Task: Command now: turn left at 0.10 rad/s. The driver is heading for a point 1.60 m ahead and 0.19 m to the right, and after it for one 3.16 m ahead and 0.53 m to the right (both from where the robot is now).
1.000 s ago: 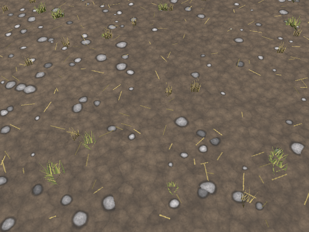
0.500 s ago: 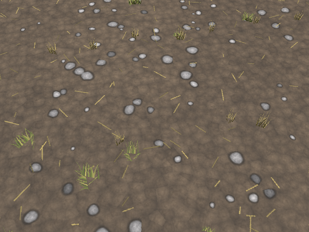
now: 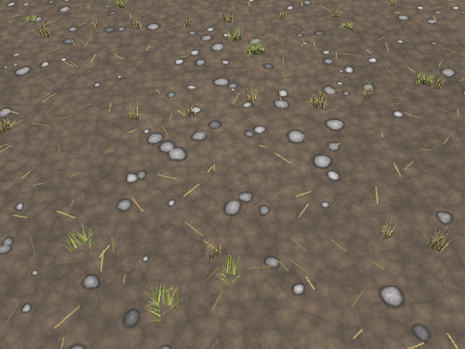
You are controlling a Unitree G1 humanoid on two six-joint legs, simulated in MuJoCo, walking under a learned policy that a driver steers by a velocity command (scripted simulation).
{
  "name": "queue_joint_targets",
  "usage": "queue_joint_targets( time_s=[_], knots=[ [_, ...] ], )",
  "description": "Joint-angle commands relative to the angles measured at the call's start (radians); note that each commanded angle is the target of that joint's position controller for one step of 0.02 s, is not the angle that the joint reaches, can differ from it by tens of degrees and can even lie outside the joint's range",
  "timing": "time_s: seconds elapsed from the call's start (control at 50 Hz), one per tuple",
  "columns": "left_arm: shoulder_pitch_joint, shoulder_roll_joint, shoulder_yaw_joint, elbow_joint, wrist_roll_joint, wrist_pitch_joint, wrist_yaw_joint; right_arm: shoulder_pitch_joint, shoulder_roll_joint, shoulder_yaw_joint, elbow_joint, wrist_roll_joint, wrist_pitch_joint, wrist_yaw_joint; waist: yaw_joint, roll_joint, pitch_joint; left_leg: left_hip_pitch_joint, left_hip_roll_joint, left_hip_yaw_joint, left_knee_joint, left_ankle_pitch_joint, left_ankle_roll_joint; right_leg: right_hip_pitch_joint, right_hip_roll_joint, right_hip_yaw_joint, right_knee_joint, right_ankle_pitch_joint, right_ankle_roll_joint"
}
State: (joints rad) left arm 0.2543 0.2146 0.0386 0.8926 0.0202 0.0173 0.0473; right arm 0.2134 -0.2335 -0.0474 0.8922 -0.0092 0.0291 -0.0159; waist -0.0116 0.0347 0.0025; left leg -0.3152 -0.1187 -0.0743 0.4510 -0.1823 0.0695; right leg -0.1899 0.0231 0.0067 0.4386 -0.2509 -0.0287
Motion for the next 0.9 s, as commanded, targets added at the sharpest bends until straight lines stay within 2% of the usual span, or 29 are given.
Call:
queue_joint_targets(
  time_s=[0.02,0.04,0.06,0.08,0.12,0.14,0.16,0.18,0.24,0.32,0.56,0.82,0.84,0.88,0.9],
  knots=[
    [-0.104,0.097,0.0,-0.067,0.008,-0.038,-0.008,0.019,-0.077,-0.01,-0.023,-0.002,-0.013,-0.002,-0.043,-0.172,0.033,0.087,0.076,-0.031,0.087,-0.159,-0.023,-0.103,-0.318,0.282,-0.236,0.214,-0.158],
    [-0.108,0.091,-0.004,-0.055,0.002,-0.046,-0.01,0.02,-0.064,-0.007,-0.009,-0.003,-0.014,0.001,-0.046,-0.17,0.022,0.115,0.079,-0.033,0.047,-0.093,-0.023,-0.086,-0.266,0.225,-0.217,0.217,-0.124],
    [-0.093,0.11,-0.001,-0.042,0.0,-0.046,-0.008,0.011,-0.064,-0.004,-0.002,-0.003,-0.017,0.002,-0.044,-0.174,0.024,0.129,0.083,-0.032,0.0,-0.016,-0.027,-0.055,-0.22,0.18,-0.195,0.225,-0.091],
    [-0.07,0.122,0.0,-0.028,-0.004,-0.048,-0.006,0.004,-0.071,-0.003,0.006,-0.01,-0.018,0.003,-0.037,-0.173,0.022,0.142,0.095,-0.039,-0.051,0.059,-0.031,-0.022,-0.198,0.159,-0.17,0.27,-0.072],
    [-0.031,0.134,0.005,-0.016,-0.008,-0.049,-0.009,0.01,-0.094,-0.002,0.028,-0.011,-0.025,-0.004,-0.014,-0.133,-0.01,0.18,0.14,-0.066,-0.093,0.168,-0.046,0.031,-0.17,0.146,-0.135,0.299,-0.049],
    [0.026,0.121,0.004,0.0,-0.016,-0.048,-0.013,0.01,-0.105,-0.004,0.047,-0.001,-0.026,-0.007,0.02,-0.1,-0.012,0.192,0.152,-0.082,-0.072,0.19,-0.046,0.03,-0.146,0.143,-0.15,0.287,-0.039],
    [0.023,0.114,0.002,0.018,-0.017,-0.044,-0.011,0.026,-0.083,-0.001,0.065,0.009,-0.025,-0.006,0.001,-0.092,-0.003,0.165,0.148,-0.085,-0.084,0.158,-0.048,0.055,-0.139,0.127,-0.152,0.247,-0.036],
    [0.01,0.114,0.002,0.023,-0.014,-0.039,-0.009,0.032,-0.072,0.003,0.08,0.008,-0.024,-0.007,-0.004,-0.087,0.013,0.15,0.148,-0.087,-0.099,0.143,-0.049,0.063,-0.137,0.122,-0.148,0.215,-0.035],
    [0.0,0.105,0.001,0.039,-0.01,-0.031,-0.01,0.021,-0.075,0.005,0.114,0.002,-0.023,-0.014,0.004,-0.043,0.029,0.151,0.155,-0.097,-0.123,0.157,-0.044,0.058,-0.129,0.114,-0.142,0.173,-0.037],
    [0.001,0.099,-0.001,0.071,-0.01,-0.03,-0.011,0.019,-0.074,0.009,0.151,0.003,-0.025,-0.018,0.008,-0.027,0.03,0.155,0.163,-0.104,-0.132,0.162,-0.04,0.062,-0.121,0.107,-0.14,0.147,-0.036],
    [0.026,0.08,-0.017,0.15,-0.009,-0.026,-0.009,0.04,-0.063,0.024,0.228,0.003,-0.024,-0.024,0.006,-0.038,0.043,0.16,0.173,-0.105,-0.137,0.139,-0.031,0.049,-0.108,0.101,-0.145,0.108,-0.033],
    [0.073,0.053,-0.031,0.201,-0.009,-0.027,-0.006,0.062,-0.034,0.038,0.266,0.003,-0.024,-0.027,0.007,-0.036,0.059,0.149,0.172,-0.097,-0.131,0.122,-0.033,0.034,-0.104,0.101,-0.144,0.096,-0.033],
    [0.084,0.05,-0.032,0.205,-0.007,-0.027,-0.006,0.07,-0.026,0.04,0.269,0.002,-0.023,-0.027,0.01,-0.039,0.039,0.154,0.162,-0.091,-0.133,0.05,-0.031,0.04,-0.098,0.103,-0.159,0.006,-0.034],
    [0.102,0.093,-0.013,0.207,-0.004,-0.019,-0.009,0.061,-0.036,0.035,0.256,-0.003,-0.018,-0.025,0.022,-0.084,0.064,0.081,0.105,-0.045,-0.053,-0.173,-0.015,0.025,-0.095,0.141,-0.182,-0.288,-0.063],
    [0.121,0.11,-0.004,0.207,-0.005,-0.013,-0.011,0.045,-0.037,0.032,0.241,-0.011,-0.017,-0.02,0.037,-0.125,0.093,0.005,0.072,-0.013,0.019,-0.279,-0.007,0.017,-0.127,0.205,-0.215,-0.445,-0.097]
  ],
)
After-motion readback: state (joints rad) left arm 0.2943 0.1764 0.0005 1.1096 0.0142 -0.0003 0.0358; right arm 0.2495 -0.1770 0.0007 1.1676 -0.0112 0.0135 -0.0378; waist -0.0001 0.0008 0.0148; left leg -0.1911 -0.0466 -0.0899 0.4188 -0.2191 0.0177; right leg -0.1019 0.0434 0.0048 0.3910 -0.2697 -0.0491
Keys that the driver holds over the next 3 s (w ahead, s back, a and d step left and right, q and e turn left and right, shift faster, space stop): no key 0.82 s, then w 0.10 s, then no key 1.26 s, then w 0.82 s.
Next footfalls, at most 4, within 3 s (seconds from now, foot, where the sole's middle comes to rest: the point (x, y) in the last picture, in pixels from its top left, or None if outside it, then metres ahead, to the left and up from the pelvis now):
2.98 right None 0.50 -0.03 -0.78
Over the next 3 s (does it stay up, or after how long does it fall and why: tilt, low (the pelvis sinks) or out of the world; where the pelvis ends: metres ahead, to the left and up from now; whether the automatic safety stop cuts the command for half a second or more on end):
stays up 0.34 0.03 -0.02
